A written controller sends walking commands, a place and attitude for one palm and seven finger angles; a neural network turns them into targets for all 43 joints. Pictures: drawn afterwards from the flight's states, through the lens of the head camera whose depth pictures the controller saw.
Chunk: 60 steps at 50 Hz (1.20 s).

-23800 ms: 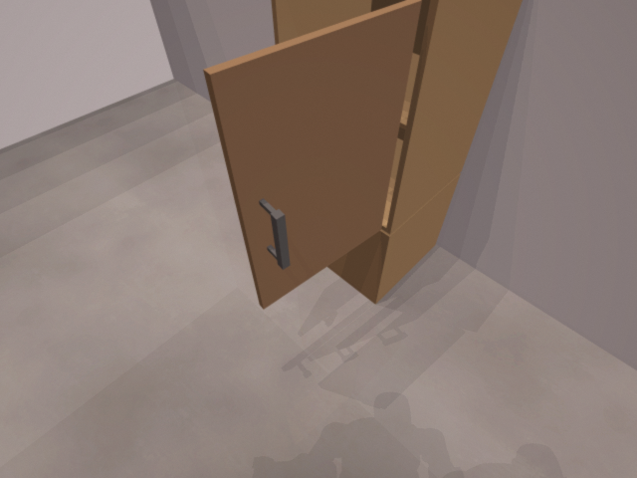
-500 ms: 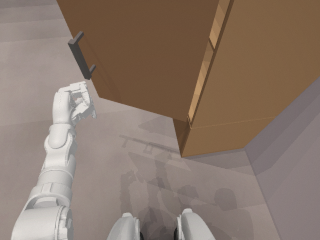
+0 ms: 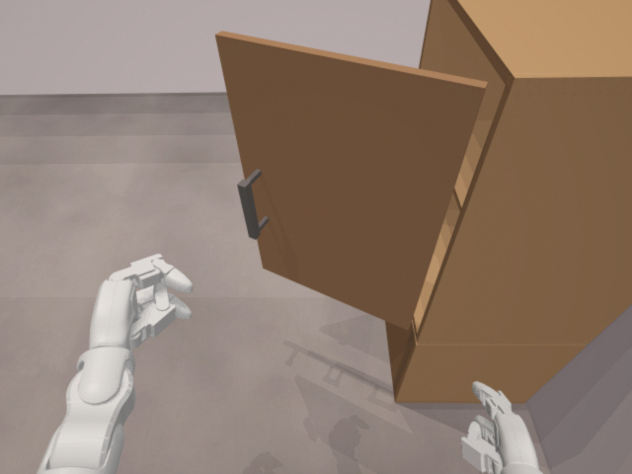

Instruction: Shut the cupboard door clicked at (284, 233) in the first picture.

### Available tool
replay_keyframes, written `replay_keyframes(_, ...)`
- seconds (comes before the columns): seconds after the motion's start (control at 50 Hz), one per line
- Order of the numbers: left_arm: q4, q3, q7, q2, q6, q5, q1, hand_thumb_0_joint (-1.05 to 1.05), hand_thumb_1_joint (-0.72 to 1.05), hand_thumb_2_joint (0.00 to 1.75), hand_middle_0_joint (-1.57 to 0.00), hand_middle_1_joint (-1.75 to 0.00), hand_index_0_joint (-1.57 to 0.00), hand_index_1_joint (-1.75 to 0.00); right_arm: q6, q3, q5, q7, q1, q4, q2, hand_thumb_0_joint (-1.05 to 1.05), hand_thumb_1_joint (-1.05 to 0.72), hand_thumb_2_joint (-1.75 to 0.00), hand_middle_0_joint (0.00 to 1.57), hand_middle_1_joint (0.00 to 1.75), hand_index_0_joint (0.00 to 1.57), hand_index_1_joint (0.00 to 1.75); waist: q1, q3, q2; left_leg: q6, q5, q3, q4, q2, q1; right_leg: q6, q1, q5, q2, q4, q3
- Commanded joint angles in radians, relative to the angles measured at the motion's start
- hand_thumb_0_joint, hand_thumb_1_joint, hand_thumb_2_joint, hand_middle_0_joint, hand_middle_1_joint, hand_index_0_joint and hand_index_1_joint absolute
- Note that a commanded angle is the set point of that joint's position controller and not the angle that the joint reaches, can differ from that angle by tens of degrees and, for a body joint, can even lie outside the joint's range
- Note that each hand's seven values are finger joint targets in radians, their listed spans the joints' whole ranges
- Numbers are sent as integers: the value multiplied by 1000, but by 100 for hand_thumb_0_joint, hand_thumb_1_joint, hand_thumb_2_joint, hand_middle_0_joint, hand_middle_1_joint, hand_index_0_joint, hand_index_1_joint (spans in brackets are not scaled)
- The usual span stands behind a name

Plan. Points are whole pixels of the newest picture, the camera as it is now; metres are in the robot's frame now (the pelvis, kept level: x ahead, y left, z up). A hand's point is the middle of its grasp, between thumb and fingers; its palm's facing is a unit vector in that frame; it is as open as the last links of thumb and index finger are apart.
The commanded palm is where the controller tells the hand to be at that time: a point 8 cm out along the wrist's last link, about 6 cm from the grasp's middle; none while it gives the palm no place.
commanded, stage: draw the hand back to the body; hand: left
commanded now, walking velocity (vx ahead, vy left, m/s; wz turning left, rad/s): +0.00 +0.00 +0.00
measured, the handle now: (255, 205) +0.62 +0.19 -0.06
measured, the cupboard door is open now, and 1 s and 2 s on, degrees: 63 63 63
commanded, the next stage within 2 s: step back with the hand held close in 0.82 s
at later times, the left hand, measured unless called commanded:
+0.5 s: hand (36, 337) +0.19 +0.26 +0.18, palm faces +0.48 -0.75 -0.45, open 6.6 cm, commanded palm +0.15 +0.29 +0.19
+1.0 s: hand (42, 346) +0.19 +0.26 +0.17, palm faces +0.47 -0.78 -0.42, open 7.4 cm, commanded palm +0.14 +0.29 +0.19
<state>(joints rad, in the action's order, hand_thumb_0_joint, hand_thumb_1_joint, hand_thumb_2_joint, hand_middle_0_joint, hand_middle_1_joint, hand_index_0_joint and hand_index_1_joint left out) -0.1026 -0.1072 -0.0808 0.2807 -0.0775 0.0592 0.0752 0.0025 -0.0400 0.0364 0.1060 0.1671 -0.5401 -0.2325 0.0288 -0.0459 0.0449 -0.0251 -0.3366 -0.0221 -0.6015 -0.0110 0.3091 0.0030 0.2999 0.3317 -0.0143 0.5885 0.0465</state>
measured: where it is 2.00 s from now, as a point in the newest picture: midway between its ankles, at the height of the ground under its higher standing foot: outside the picture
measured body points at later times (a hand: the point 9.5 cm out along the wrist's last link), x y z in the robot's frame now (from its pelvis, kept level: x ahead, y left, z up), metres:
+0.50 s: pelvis +0.01 -0.01 +0.01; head -0.01 -0.04 +0.46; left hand +0.16 +0.30 +0.20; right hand +0.20 -0.22 -0.08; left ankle -0.01 +0.10 -0.73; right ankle -0.02 -0.12 -0.73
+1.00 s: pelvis +0.00 -0.01 +0.01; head -0.02 -0.04 +0.46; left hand +0.16 +0.30 +0.19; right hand +0.18 -0.23 -0.08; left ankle -0.01 +0.10 -0.73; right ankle -0.02 -0.12 -0.73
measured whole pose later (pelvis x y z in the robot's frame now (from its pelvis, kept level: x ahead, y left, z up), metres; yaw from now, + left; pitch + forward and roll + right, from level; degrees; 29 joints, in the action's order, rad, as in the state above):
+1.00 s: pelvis +0.00 -0.01 +0.01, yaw +0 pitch -3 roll -1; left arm 0.34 -0.36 -0.11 0.34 -0.11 0.06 0.46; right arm -0.09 -0.02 0.01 0.08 0.20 -0.63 -0.23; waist 0.05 0.00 0.08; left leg -0.01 -0.26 -0.02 -0.44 0.01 0.12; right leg 0.02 0.10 0.24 0.01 0.40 0.05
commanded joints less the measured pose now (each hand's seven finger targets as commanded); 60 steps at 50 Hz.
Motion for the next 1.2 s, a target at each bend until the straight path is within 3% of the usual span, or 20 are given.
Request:
replay_keyframes(0.0,316,-103,-28,172,-29,1,-154,0,90,90,-78,-93,-78,-93,-57,25,-5,8,-57,114,-96,0,-90,-90,20,30,20,30,-12,-126,-5,3,351,25,170,29,-177,19,-142,-325,7,-141,-2)
replay_keyframes(0.02,339,-103,-28,162,-22,4,-122,0,90,90,-75,-90,-75,-90,-60,26,-10,4,-62,112,-91,0,-90,-90,20,30,20,30,-8,-111,25,6,365,22,183,32,-185,19,-163,-333,3,-151,-4)
replay_keyframes(0.06,381,-138,-30,178,-15,4,-68,0,90,90,-69,-84,-69,-84,-66,25,-15,-3,-68,111,-90,0,-90,-90,20,30,20,30,0,-115,-14,4,408,20,196,32,-206,18,-200,-374,4,-167,-2)
replay_keyframes(0.12,425,-172,-26,189,-7,5,8,0,90,90,-61,-75,-61,-75,-67,23,-18,-12,-80,108,-86,0,-90,-90,20,30,20,30,8,-81,0,9,424,16,215,32,-209,17,-226,-386,2,-189,-2)
replay_keyframes(0.2,545,-235,-31,235,-13,0,72,0,90,90,-50,-63,-50,-63,-84,25,-25,-22,-89,108,-87,0,-90,-90,20,30,20,30,22,-112,40,8,471,15,219,28,-241,14,-259,-416,-1,-203,-6)
replay_keyframes(0.26,607,-261,-38,232,-18,1,149,0,90,90,-42,-54,-42,-54,-99,31,-27,-25,-92,104,-80,0,-90,-90,20,30,20,30,26,-98,24,12,493,19,223,33,-246,11,-260,-405,1,-201,2)
replay_keyframes(0.4,700,-382,-45,296,-43,12,304,0,90,90,-23,-33,-23,-33,-123,45,-26,-26,-103,92,-80,0,-90,-90,20,30,20,30,42,-42,-16,0,419,4,221,28,-213,3,-246,-379,-5,-221,-4)
replay_keyframes(0.42,710,-391,-46,292,-49,13,322,0,90,90,-20,-30,-20,-30,-126,48,-24,-25,-103,89,-76,0,-90,-90,20,30,20,30,41,-38,5,1,402,1,221,30,-213,3,-241,-362,-5,-221,-7)
replay_keyframes(0.48,619,-329,-39,225,-45,9,315,0,90,90,-20,-30,-20,-30,-131,52,-23,-24,-95,67,-87,0,-90,-90,20,30,20,30,22,63,-28,0,311,2,241,32,-189,2,-176,-265,-4,-249,-5)
replay_keyframes(0.58,629,-342,-45,256,-62,7,258,0,90,90,-20,-30,-20,-30,-142,58,-24,-12,-101,61,-94,0,-90,-90,20,30,20,30,28,30,-18,-12,237,1,244,24,-204,1,-177,-172,-10,-270,-25)
replay_keyframes(0.66,683,-358,-52,272,-76,3,273,0,90,90,-20,-30,-20,-30,-158,53,-26,-10,-108,65,-83,0,-90,-90,20,30,20,30,39,-21,26,-12,283,-1,237,19,-218,5,-214,-235,-9,-249,-25)
replay_keyframes(0.76,677,-370,-53,276,-74,4,290,0,90,90,-20,-30,-20,-30,-165,50,-27,-10,-106,61,-77,0,-90,-90,20,30,20,30,39,21,47,-4,285,-2,240,20,-201,5,-203,-241,-8,-257,-24)
replay_keyframes(0.78,651,-382,-51,284,-72,6,302,0,90,90,-20,-30,-20,-30,-165,51,-29,-9,-104,54,-81,0,-90,-90,20,30,20,30,41,37,10,-5,281,1,241,21,-191,6,-202,-233,-6,-270,-25)
replay_keyframes(0.92,636,-354,-42,249,-72,12,301,0,90,90,-20,-30,-20,-30,-157,55,-25,-12,-102,61,-80,0,-90,-90,20,30,20,30,34,42,2,-7,250,-4,256,26,-202,2,-192,-189,-5,-277,-26)
replay_keyframes(0.94,677,-438,-52,340,-104,4,222,0,90,90,-20,-30,-20,-30,-127,73,-19,-20,-97,86,-125,0,-90,-90,20,30,20,30,-7,84,0,-21,166,19,183,42,-109,9,-95,-175,-69,-337,-136)
replay_keyframes(0.96,615,-400,-50,294,-111,2,305,0,90,90,-20,-30,-20,-30,-111,75,-25,-20,-92,67,-113,0,-90,-90,20,30,20,30,-13,69,-56,-21,149,29,140,34,-109,22,-67,-157,-107,-354,-154)
replay_keyframes(0.98,633,-408,-50,306,-122,-2,319,0,90,90,-20,-30,-20,-30,-101,80,-26,-22,-94,70,-114,0,-90,-90,20,30,20,30,-10,60,-87,-18,156,29,113,27,-100,30,-55,-187,-126,-355,-163)
replay_keyframes(1.02,642,-387,-54,281,-135,0,368,0,90,90,-20,-30,-20,-30,-84,81,-22,-22,-82,78,-105,0,-90,-90,20,30,20,30,-19,-14,-75,-14,176,33,100,32,-94,50,-84,-228,-152,-306,-149)
replay_keyframes(1.1,721,-422,-69,314,-141,8,421,0,90,90,-20,-30,-20,-30,-55,89,-21,-6,-86,106,-124,0,-90,-90,20,30,20,30,-21,-109,31,-9,423,62,169,71,-112,20,-161,-437,-88,-160,-61)
replay_keyframes(1.18,765,-464,-74,354,-124,13,450,0,90,90,-20,-30,-20,-30,-25,95,-21,6,-83,136,-132,0,-90,-90,20,30,20,30,-11,-175,58,2,660,80,162,102,-109,0,-209,-553,-43,-60,-34)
